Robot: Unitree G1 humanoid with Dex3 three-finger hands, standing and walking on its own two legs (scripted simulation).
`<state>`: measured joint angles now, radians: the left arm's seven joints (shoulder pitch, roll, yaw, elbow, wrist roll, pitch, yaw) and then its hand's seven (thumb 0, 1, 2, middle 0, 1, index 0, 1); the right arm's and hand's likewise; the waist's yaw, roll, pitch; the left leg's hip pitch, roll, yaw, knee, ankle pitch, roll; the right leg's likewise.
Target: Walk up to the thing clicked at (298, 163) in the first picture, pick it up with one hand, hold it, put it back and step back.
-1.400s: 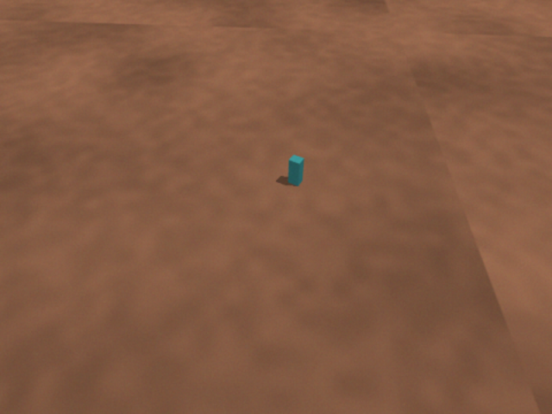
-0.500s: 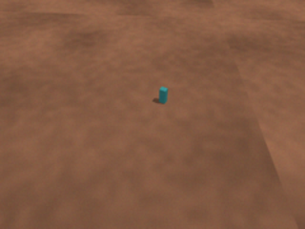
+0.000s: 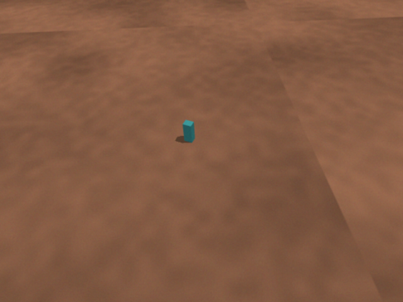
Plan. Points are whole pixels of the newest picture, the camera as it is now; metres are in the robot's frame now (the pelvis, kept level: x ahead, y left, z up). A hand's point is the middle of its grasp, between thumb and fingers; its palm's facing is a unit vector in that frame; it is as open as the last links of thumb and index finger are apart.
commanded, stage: walk up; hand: left
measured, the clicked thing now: (188, 131) +1.32 +0.10 -0.70
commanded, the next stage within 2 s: none
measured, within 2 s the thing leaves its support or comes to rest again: neither
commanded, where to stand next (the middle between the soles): +0.98 -0.07 m, yaw -7 degrees
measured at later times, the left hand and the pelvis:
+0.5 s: hand (113, 282) +0.22 +0.22 -0.15, palm faces -0.05 -0.94 -0.33, open 7.4 cm; pelvis +0.21 -0.05 -0.01, yaw -3 degrees
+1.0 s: hand (147, 154) +0.60 +0.19 -0.13, palm faces -0.15 -0.89 -0.43, open 7.4 cm; pelvis +0.45 -0.08 -0.03, yaw -6 degrees
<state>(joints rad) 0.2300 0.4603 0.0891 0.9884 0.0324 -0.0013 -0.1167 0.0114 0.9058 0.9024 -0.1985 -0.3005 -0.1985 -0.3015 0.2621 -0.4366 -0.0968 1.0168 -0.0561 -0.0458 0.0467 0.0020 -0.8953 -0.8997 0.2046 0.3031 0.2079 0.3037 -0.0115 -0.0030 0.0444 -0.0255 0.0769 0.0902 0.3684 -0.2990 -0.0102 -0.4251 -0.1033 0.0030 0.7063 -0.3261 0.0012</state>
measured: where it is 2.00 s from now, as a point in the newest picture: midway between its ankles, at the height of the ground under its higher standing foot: (214, 201)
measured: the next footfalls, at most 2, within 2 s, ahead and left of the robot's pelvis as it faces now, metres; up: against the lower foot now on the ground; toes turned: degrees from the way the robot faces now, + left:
right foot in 0.06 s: +0.15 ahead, -0.16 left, +0.00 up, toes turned -5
left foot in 0.52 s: +0.40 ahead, +0.09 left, +0.00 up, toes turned +1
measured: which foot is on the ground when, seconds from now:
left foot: down 0.00-0.06, up 0.08-0.50, down 0.52-0.98, up 1.00-1.00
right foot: up 0.00-0.04, down 0.06-0.56, up 0.58-0.94, down 0.96-1.00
